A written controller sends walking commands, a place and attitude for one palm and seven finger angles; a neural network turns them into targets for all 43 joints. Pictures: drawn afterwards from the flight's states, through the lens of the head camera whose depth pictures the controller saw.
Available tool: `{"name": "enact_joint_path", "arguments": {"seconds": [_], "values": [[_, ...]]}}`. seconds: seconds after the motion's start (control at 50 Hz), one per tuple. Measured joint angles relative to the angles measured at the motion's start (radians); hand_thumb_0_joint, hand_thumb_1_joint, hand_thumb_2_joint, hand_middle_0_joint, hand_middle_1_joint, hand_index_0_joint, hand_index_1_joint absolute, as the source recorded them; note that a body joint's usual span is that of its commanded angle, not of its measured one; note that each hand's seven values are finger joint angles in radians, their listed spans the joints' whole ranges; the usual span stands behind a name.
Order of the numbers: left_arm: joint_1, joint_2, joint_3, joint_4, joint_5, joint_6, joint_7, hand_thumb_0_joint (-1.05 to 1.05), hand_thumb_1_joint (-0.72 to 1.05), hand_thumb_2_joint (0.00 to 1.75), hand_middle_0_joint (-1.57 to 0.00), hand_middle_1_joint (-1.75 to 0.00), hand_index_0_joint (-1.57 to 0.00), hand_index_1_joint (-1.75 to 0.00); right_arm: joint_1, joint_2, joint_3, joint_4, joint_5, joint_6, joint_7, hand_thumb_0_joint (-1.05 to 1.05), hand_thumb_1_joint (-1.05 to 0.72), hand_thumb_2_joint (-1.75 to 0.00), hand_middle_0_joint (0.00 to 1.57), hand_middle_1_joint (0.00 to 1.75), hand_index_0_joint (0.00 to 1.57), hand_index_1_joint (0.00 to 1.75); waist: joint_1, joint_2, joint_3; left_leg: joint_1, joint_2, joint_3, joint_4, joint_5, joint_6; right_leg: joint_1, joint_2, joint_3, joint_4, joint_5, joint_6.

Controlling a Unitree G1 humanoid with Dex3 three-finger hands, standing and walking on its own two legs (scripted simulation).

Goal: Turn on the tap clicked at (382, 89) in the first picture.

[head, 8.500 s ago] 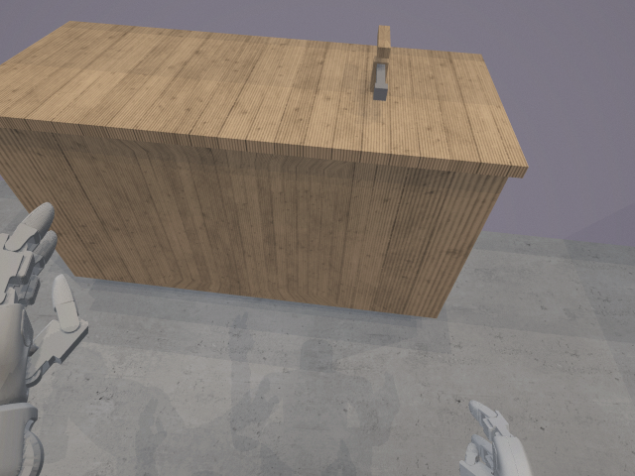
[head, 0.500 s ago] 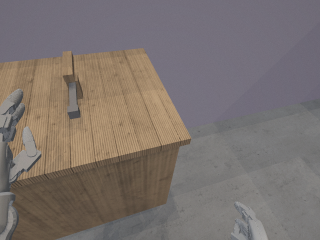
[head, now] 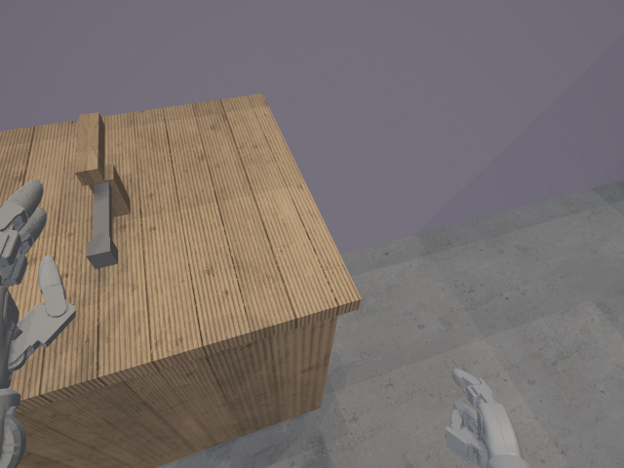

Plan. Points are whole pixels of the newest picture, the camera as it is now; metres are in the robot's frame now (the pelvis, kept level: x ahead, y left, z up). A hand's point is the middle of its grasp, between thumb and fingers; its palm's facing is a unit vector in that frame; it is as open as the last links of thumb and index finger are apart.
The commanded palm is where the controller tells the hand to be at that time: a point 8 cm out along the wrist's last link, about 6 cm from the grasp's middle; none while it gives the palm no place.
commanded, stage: come to a stop and stand still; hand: left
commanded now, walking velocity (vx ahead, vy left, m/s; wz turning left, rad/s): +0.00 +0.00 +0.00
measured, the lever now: (102, 253) +0.35 +0.30 +0.07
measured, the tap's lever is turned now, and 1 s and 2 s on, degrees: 0 0 0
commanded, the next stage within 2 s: look again from close up in 0.18 s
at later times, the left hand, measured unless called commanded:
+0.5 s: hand (51, 337) +0.20 +0.25 +0.16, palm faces +0.39 -0.84 -0.37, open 7.4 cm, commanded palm +0.14 +0.28 +0.18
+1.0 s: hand (49, 304) +0.22 +0.25 +0.18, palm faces +0.33 -0.85 -0.41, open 7.4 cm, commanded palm +0.13 +0.29 +0.18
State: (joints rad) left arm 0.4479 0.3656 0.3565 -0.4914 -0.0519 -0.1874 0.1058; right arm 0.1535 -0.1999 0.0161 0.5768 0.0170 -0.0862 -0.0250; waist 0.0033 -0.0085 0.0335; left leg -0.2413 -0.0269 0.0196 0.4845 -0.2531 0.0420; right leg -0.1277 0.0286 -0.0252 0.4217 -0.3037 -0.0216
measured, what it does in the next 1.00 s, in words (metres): stands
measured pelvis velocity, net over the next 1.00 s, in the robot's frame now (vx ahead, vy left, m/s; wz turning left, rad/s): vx -0.04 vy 0.02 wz -0.04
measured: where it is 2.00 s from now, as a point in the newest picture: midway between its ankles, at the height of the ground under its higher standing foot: outside the picture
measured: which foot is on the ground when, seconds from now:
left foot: down 0.00-1.00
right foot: down 0.00-1.00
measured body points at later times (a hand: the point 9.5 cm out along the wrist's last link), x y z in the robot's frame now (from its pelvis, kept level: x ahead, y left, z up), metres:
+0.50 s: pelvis -0.02 +0.00 +0.00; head -0.01 +0.00 +0.45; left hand +0.17 +0.29 +0.18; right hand +0.15 -0.22 -0.08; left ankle +0.00 +0.09 -0.74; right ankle -0.05 -0.10 -0.74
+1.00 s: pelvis -0.04 +0.02 +0.00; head +0.00 +0.01 +0.45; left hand +0.19 +0.29 +0.20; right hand +0.14 -0.22 -0.08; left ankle +0.00 +0.09 -0.74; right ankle -0.05 -0.11 -0.74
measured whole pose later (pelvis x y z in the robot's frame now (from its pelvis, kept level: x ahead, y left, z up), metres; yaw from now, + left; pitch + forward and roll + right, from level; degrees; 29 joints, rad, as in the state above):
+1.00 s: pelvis -0.04 +0.02 +0.00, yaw -2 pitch +0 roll -1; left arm 0.30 0.38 0.39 -0.43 -0.06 -0.20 0.07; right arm 0.16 -0.23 -0.01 0.55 0.03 -0.10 0.03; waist 0.01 0.02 0.09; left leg -0.29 -0.02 0.07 0.49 -0.20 0.06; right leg -0.22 0.02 0.02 0.47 -0.26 0.00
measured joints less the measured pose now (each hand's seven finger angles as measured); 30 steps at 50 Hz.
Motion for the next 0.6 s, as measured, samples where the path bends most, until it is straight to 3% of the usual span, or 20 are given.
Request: {"name": "enact_joint_path", "arguments": {"seconds": [0.26,0.6], "values": [[0.003,-0.015,-0.010,0.012,-0.007,0.030,0.009,0.01,0.89,0.90,-0.21,-0.30,-0.21,-0.30,0.013,-0.002,0.000,-0.009,0.003,0.041,-0.011,0.01,-0.91,-0.90,0.20,0.30,0.20,0.29,0.013,0.005,-0.002,0.015,-0.003,-0.007,0.000,-0.001,-0.001,0.017,-0.002,-0.008,0.003,-0.005,-0.001],[0.007,-0.021,-0.025,0.045,-0.004,0.021,0.011,0.01,0.89,0.90,-0.21,-0.30,-0.21,-0.30,0.071,0.000,0.002,0.018,0.000,0.030,-0.018,0.02,-0.91,-0.90,0.20,0.30,0.20,0.30,0.003,0.019,-0.013,0.008,-0.004,-0.015,-0.038,0.049,0.002,0.010,-0.003,-0.017,-0.032,0.040,0.000]]}}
